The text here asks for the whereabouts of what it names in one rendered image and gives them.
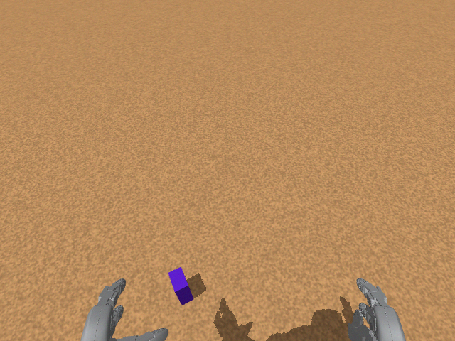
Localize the right robot hand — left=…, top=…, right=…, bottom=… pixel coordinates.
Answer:
left=348, top=278, right=406, bottom=341

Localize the left robot hand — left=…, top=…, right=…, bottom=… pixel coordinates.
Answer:
left=81, top=278, right=168, bottom=341

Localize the carton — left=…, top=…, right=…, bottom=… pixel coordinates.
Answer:
left=168, top=267, right=194, bottom=305

